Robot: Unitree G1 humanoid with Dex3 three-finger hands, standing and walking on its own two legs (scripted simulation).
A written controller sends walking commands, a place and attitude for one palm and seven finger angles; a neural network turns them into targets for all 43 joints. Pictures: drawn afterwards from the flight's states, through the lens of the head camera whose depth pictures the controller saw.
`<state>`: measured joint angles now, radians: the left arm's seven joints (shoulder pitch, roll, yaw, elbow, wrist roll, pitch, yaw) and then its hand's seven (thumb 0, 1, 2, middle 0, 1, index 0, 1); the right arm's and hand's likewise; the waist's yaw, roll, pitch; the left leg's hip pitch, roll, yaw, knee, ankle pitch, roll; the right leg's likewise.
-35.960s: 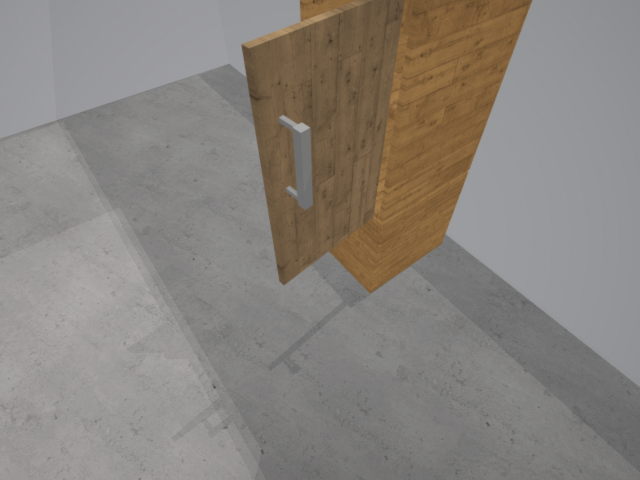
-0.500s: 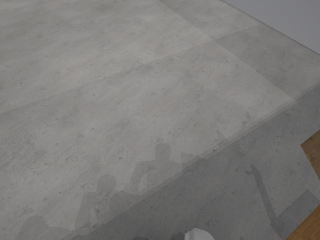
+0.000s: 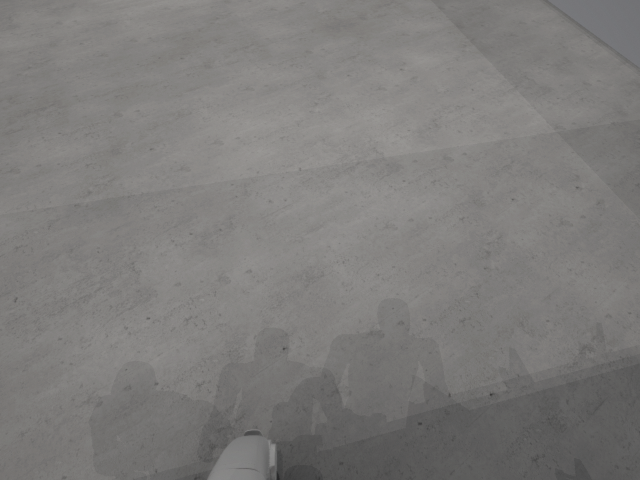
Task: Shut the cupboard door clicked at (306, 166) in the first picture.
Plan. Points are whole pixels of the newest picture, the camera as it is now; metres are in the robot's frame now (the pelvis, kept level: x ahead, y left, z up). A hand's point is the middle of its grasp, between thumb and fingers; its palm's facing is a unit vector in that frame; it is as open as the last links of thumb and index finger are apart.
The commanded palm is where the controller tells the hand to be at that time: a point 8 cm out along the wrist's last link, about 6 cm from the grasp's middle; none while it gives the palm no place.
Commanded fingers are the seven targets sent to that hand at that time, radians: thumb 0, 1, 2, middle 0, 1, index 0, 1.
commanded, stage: walk to a spot facing it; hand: left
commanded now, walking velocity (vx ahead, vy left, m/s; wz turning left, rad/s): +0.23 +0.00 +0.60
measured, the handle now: out of the picture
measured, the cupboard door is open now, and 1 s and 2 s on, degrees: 60 60 60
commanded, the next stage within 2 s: turn to face it in 0.08 s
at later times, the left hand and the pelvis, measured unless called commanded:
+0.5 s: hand (171, 417) +0.22 +0.24 -0.17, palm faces +0.08 -0.98 -0.17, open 7.4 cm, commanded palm none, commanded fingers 0.00 0.90 0.90 -0.20 -0.30 -0.20 -0.30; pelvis +0.17 +0.05 +0.00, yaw +1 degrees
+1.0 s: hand (176, 333) +0.36 +0.27 -0.19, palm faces -0.22 -0.95 -0.22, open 7.4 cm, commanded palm none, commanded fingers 0.00 0.90 0.90 -0.20 -0.30 -0.20 -0.30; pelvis +0.24 +0.08 -0.02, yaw -17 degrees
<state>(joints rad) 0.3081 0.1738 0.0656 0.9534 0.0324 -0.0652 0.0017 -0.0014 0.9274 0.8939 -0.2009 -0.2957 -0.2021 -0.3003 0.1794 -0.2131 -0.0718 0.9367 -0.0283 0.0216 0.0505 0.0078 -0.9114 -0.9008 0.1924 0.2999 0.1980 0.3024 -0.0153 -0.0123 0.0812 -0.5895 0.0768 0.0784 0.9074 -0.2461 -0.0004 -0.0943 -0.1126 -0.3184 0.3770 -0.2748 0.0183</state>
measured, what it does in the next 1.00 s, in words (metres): walks ahead, turning right: left foot, then right foot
